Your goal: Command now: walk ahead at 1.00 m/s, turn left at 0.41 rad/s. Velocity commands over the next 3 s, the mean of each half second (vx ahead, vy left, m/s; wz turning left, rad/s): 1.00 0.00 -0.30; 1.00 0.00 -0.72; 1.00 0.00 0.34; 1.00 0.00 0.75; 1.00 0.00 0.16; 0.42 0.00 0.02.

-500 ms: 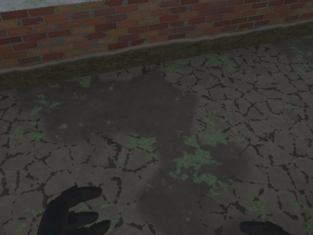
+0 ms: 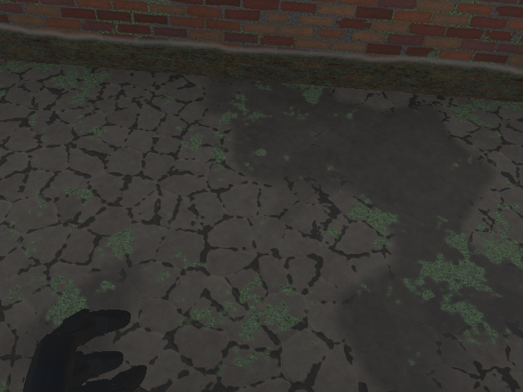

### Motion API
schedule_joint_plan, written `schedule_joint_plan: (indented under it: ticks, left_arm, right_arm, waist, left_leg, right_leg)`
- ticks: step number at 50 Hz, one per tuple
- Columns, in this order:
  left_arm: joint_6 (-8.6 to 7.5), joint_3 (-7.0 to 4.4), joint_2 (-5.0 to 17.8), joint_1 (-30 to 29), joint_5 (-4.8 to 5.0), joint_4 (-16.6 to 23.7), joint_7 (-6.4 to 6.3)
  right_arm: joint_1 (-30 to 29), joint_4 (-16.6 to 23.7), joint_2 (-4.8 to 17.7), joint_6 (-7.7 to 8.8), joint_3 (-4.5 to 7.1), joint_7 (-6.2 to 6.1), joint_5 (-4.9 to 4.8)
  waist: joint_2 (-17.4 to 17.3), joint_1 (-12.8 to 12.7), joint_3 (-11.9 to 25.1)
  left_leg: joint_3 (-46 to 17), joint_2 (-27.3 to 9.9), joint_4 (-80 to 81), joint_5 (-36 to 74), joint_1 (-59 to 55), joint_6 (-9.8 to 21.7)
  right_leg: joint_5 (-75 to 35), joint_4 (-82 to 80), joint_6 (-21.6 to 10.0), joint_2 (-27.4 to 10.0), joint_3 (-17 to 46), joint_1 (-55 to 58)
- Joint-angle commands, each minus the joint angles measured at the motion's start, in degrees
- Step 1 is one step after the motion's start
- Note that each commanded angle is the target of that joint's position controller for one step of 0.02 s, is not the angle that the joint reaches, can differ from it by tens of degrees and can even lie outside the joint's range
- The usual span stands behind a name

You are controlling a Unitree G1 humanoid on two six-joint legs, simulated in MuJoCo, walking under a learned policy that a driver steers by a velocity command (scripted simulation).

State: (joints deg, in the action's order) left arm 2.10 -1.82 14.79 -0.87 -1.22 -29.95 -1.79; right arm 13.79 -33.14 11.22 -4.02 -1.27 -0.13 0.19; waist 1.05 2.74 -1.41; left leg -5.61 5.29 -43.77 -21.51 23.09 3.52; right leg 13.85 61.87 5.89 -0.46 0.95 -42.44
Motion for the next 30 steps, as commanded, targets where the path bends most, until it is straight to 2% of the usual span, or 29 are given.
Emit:
schedule_joint_plan:
  ticks: [1,2,4,5,7,8,9,10,11,12,13,14,15,16,17,19,21,22,23,24,26,28,29,30]
  left_arm:
    - [-0.36,0.04,2.2,-1.6,0.68,3.5,0.34]
    - [-0.65,0.64,1.6,-2.6,0.75,3.4,0.38]
    - [-1.38,1.20,1.5,-4.8,1.75,3.9,0.56]
    - [-1.49,1.34,1.3,-4.6,1.90,3.6,0.78]
    - [-1.56,1.66,-0.1,0.8,1.71,0.8,1.27]
    - [-1.34,1.65,-0.5,3.7,1.09,-0.9,1.27]
    - [-1.47,0.84,2.0,0.9,0.67,-0.6,1.24]
    - [-1.30,0.09,3.6,-1.8,2.18,0.5,1.80]
    - [-1.08,-0.06,4.1,-2.3,2.84,1.1,2.17]
    - [-0.82,0.10,3.6,-3.2,3.13,1.5,2.46]
    - [-0.80,0.32,3.0,-3.3,3.59,1.4,2.50]
    - [-0.90,0.33,2.6,-3.4,3.83,1.4,2.37]
    - [-1.38,0.50,1.8,-2.9,4.08,1.2,2.24]
    - [-1.65,0.52,1.4,-2.6,3.97,1.0,2.29]
    - [-1.75,0.13,1.6,-2.3,4.38,1.3,2.47]
    - [-1.77,0.00,1.1,-1.9,4.25,1.5,2.78]
    - [-1.39,-0.39,1.5,-1.7,4.15,1.8,3.10]
    - [-1.12,-0.41,1.4,-2.6,4.10,2.4,3.21]
    - [-1.07,-0.71,1.9,-3.1,4.37,2.7,3.26]
    - [-0.83,-0.77,1.6,-4.2,4.23,3.1,3.26]
    - [-0.59,-0.77,1.2,-4.9,3.99,3.8,3.37]
    - [-0.28,-0.86,1.0,-6.6,3.55,4.4,3.66]
    - [-0.30,-0.63,0.5,-5.1,3.13,4.6,3.52]
    - [-0.29,-0.71,0.6,-4.7,3.15,4.5,3.54]
  right_arm:
    - [-14.0,9.6,8.6,3.33,2.74,0.12,-0.58]
    - [-12.8,9.7,8.6,3.09,2.81,0.38,-0.55]
    - [-10.5,9.2,9.0,2.66,3.21,0.54,-0.08]
    - [-9.7,8.5,9.0,2.74,3.33,0.50,-0.31]
    - [-9.6,7.9,7.6,2.72,2.94,0.25,-1.30]
    - [-8.7,7.5,5.8,3.15,2.69,0.33,-0.95]
    - [-6.0,7.5,3.1,3.50,1.95,0.20,-0.91]
    - [-7.5,7.8,3.9,3.84,1.85,0.02,0.02]
    - [-9.7,8.1,5.3,3.97,2.44,-0.18,0.34]
    - [-10.7,7.7,5.5,4.05,2.74,-0.24,0.08]
    - [-12.4,8.0,5.2,3.98,2.71,-0.17,-0.13]
    - [-13.3,8.2,4.6,3.89,2.66,-0.12,-0.14]
    - [-13.8,8.4,3.8,3.60,2.46,-0.13,0.42]
    - [-14.0,8.3,3.7,3.54,2.53,-0.26,0.59]
    - [-14.4,8.2,3.8,3.71,2.66,-0.55,0.65]
    - [-15.1,8.0,3.7,3.82,2.89,-0.66,0.70]
    - [-15.4,7.8,4.1,3.84,3.34,-0.97,0.68]
    - [-15.1,7.2,3.7,3.85,3.20,-1.07,1.01]
    - [-14.8,6.9,4.3,3.69,3.63,-1.06,1.25]
    - [-14.6,6.8,3.4,3.61,3.66,-1.04,1.02]
    - [-13.1,5.7,4.8,3.54,4.46,-1.21,1.05]
    - [-12.0,4.7,4.9,3.54,4.85,-1.48,0.86]
    - [-11.2,4.0,5.0,3.40,4.83,-1.61,1.51]
    - [-10.8,3.7,4.6,3.31,4.91,-1.70,1.57]
  waist:
    - [-6.3,-3.6,8.1]
    - [-5.8,-2.4,8.3]
    - [-6.4,-0.4,6.7]
    - [-6.9,0.2,6.8]
    - [-5.5,-1.1,6.2]
    - [-2.8,-1.1,6.6]
    - [6.7,2.1,7.6]
    - [10.5,0.5,6.7]
    - [8.5,0.0,4.6]
    - [4.3,0.4,4.4]
    - [1.7,0.5,4.4]
    - [0.0,0.7,5.1]
    - [-1.1,0.6,5.9]
    - [-1.9,0.5,6.7]
    - [-3.4,0.1,7.0]
    - [-4.8,-0.2,7.3]
    - [-4.9,-0.5,6.7]
    - [-4.3,-0.5,6.6]
    - [-4.0,-0.6,6.7]
    - [-3.4,-0.2,6.9]
    - [-4.4,-0.1,6.6]
    - [-3.7,0.4,6.5]
    - [-4.1,-0.2,5.8]
    - [-2.8,-0.3,6.6]
  left_leg:
    - [-17.0,-9.7,20.1,0.6,1.0,4.5]
    - [-16.6,-9.8,20.0,2.9,-1.1,5.2]
    - [-17.0,-11.5,20.1,8.2,-6.1,6.9]
    - [-16.7,-12.0,19.6,10.8,-7.9,7.2]
    - [-14.6,-12.7,17.7,16.0,-8.1,6.3]
    - [-10.6,-10.8,12.0,17.0,-6.6,4.6]
    - [-3.5,-5.6,7.3,16.4,-1.6,1.5]
    - [2.3,-3.8,6.7,8.2,2.2,-1.4]
    - [4.4,-4.1,7.2,6.2,1.7,-2.9]
    - [4.9,-4.6,9.3,8.2,-2.5,-3.6]
    - [5.0,-4.7,10.0,10.6,-6.8,-4.0]
    - [4.8,-4.9,10.5,12.8,-10.0,-4.2]
    - [5.0,-5.2,10.7,14.3,-13.1,-3.7]
    - [4.9,-5.8,10.9,15.6,-15.2,-3.6]
    - [5.0,-6.5,11.4,16.6,-16.5,-3.6]
    - [5.4,-7.7,11.9,17.4,-18.5,-3.5]
    - [6.4,-8.5,12.0,17.0,-19.5,-3.4]
    - [7.3,-8.9,11.9,17.4,-20.3,-3.4]
    - [7.4,-9.2,11.6,17.5,-21.9,-3.3]
    - [6.9,-10.3,11.0,18.6,-25.6,-3.2]
    - [6.8,-12.9,10.6,19.8,-28.3,-2.3]
    - [7.3,-14.0,10.3,20.1,-26.8,-1.9]
    - [8.6,-14.4,9.6,20.6,-25.9,-2.0]
    - [9.6,-13.9,9.0,20.6,-25.9,-2.1]
  right_leg:
    - [-3.3,-4.2,-0.7,-0.5,-0.2,11.5]
    - [-1.4,-8.1,-1.3,-0.5,-0.6,13.6]
    - [3.5,-15.7,-2.7,-0.9,-1.4,15.2]
    - [5.0,-19.4,-3.5,-0.8,-2.1,17.6]
    - [-1.0,-29.9,-6.1,0.1,-3.8,26.8]
    - [-5.7,-30.4,-7.4,-0.5,-1.2,32.4]
    - [-18.2,-26.3,-9.5,-1.7,4.8,38.3]
    - [-13.6,-30.8,-12.4,-3.9,11.6,36.4]
    - [-8.0,-34.6,-13.7,-5.9,16.0,32.7]
    - [-5.7,-35.4,-13.4,-5.4,16.8,29.5]
    - [-5.8,-35.0,-12.6,-3.6,14.7,26.6]
    - [-5.6,-34.1,-12.0,-1.7,12.5,25.1]
    - [-5.8,-33.6,-11.3,-0.1,10.3,24.0]
    - [-6.8,-32.4,-11.0,1.2,9.1,23.5]
    - [-7.0,-31.0,-11.0,2.1,8.3,23.2]
    - [-7.8,-29.4,-11.0,3.1,6.9,21.9]
    - [-9.3,-28.2,-11.0,3.6,6.1,20.5]
    - [-10.5,-27.9,-10.9,4.0,6.1,19.3]
    - [-11.7,-27.4,-10.7,4.4,6.0,17.8]
    - [-11.8,-26.6,-10.2,4.8,5.6,14.2]
    - [-12.5,-25.3,-10.3,4.5,5.0,10.1]
    - [-11.9,-24.9,-10.9,4.4,4.2,11.0]
    - [-15.5,-23.9,-11.2,3.5,4.2,10.6]
    - [-18.0,-23.6,-11.4,3.7,4.1,11.5]
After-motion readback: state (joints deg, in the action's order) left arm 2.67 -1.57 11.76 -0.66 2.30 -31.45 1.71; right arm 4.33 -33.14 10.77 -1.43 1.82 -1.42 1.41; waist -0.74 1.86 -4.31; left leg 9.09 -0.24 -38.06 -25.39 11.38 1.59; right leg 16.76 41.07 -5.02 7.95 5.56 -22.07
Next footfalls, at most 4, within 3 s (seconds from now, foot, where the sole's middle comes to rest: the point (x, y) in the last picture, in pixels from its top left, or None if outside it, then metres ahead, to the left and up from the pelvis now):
0.14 right None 0.10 -0.10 -0.75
1.02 right None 0.04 -0.22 -0.75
1.62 left None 0.10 -0.05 -0.75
1.92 right None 0.09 -0.28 -0.75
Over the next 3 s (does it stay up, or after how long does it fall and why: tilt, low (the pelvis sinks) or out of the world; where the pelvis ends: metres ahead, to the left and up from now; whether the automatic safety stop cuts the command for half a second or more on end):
stays up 0.10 -0.17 0.03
